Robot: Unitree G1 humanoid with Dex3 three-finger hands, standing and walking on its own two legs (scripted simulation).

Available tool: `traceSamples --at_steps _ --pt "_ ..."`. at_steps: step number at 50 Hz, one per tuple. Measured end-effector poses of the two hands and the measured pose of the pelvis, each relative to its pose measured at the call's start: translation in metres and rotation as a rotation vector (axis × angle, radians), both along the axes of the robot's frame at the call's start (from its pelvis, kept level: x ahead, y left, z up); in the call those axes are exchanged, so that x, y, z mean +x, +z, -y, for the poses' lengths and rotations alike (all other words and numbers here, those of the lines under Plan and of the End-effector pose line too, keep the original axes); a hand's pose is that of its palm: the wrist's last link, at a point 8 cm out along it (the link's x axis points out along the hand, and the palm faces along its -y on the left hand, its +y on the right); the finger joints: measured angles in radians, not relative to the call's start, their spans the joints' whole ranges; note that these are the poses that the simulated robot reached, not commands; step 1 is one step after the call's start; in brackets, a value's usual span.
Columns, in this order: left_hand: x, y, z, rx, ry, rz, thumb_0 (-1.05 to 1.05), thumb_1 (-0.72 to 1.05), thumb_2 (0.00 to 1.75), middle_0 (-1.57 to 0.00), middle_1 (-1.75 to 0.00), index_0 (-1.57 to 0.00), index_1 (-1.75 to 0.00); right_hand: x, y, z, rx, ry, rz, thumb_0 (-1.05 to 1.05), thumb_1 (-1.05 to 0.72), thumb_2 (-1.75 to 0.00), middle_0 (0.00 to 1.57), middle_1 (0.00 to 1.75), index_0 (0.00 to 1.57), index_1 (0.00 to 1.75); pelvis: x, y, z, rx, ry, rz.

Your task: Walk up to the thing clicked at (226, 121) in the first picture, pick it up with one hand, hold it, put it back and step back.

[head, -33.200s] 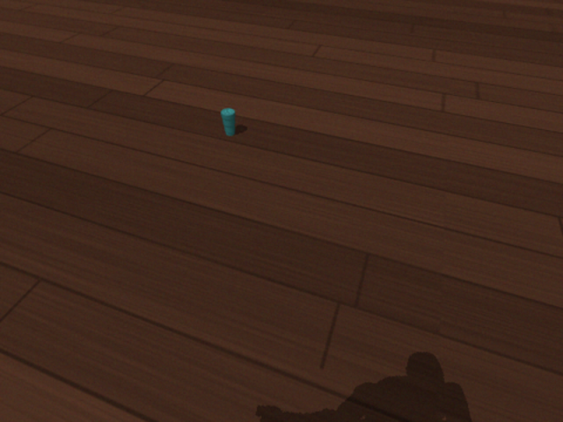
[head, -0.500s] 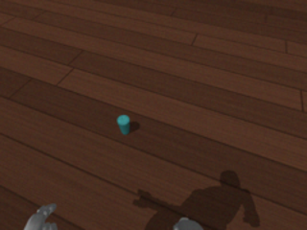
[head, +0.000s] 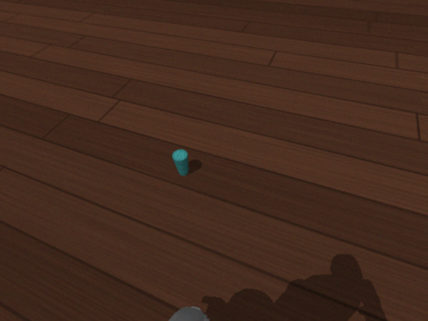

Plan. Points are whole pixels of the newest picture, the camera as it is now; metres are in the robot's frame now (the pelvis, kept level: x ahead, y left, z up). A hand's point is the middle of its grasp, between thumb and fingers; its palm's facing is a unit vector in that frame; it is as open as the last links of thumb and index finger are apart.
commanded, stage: step back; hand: left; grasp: from the side
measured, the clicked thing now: (181, 163) +1.01 +0.26 -0.68
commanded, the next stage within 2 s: stand in 1.02 s
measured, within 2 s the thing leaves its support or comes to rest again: neither
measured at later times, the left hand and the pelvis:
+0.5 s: hand out of the picture +0.00 +0.28 -0.14, palm faces +0.06 -0.93 -0.37, open 7.4 cm; pelvis -0.03 +0.01 +0.01, yaw +3 degrees
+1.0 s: hand out of the picture +0.12 +0.30 -0.13, palm faces +0.01 -0.93 -0.36, open 7.4 cm; pelvis +0.01 +0.04 +0.02, yaw +2 degrees
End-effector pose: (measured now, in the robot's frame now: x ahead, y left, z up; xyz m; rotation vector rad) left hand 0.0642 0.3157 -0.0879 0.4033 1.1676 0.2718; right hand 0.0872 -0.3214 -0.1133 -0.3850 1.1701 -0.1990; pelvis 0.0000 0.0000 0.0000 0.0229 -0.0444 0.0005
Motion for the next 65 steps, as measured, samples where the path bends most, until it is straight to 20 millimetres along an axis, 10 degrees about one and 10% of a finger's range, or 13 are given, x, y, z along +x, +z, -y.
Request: traceSamples --at_steps 10,18,30,49,65 --pt "-0.064 -0.009 -0.034 -0.012 0.079 0.0 0.01 0.9 0.9 -0.2 -0.3 -0.21 -0.3 -0.074 0.002 -0.023 0.001 0.014 -0.107 0.01 -0.9 -0.9 0.2 0.3 0.2 0.3 -0.036 0.0 -0.018 0.002 0.071 0.012" --pt "-0.08 -0.014 -0.025 -0.055 0.068 -0.054 0.01 0.9 0.9 -0.2 -0.3 -0.21 -0.3 -0.069 0.008 -0.03 0.031 0.006 -0.035 0.01 -0.9 -0.9 0.2 0.3 0.2 0.3 -0.039 0.005 -0.011 -0.015 0.043 0.011" --pt "-0.06 -0.017 -0.007 -0.099 0.077 0.001 0.01 0.9 0.9 -0.2 -0.3 -0.21 -0.3 -0.022 0.007 -0.035 0.021 0.053 -0.017 0.01 -0.9 -0.9 0.2 0.3 0.2 0.3 -0.024 0.005 -0.019 -0.031 0.07 0.0" --pt "0.039 -0.008 -0.026 -0.086 -0.002 0.051 0.01 0.9 0.9 -0.2 -0.3 -0.21 -0.3 0.036 0.017 -0.069 0.054 0.001 0.042 0.01 -0.9 -0.9 0.2 0.3 0.2 0.3 0.01 0.015 -0.035 -0.025 0.028 -0.018" --pt "0.03 -0.001 -0.003 -0.114 -0.012 0.013 0.01 0.9 0.9 -0.2 -0.3 -0.21 -0.3 0.018 0.021 -0.057 0.075 -0.026 0.01 0.01 -0.9 -0.9 0.2 0.3 0.2 0.3 0.004 0.026 -0.025 -0.018 0.031 0.008"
